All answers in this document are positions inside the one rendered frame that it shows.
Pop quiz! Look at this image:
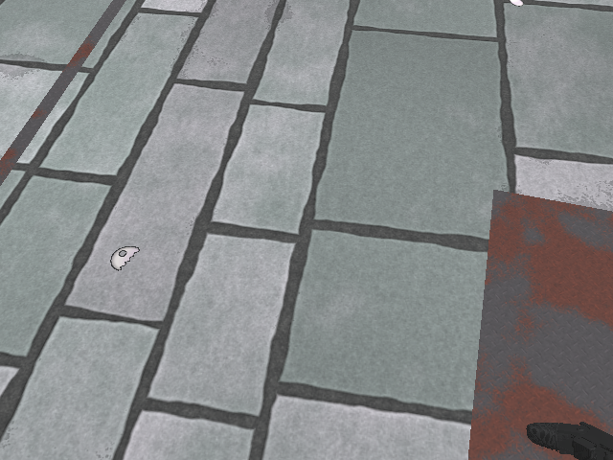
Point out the robot right hand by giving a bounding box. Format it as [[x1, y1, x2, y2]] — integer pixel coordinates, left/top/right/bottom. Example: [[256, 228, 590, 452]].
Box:
[[526, 422, 613, 460]]

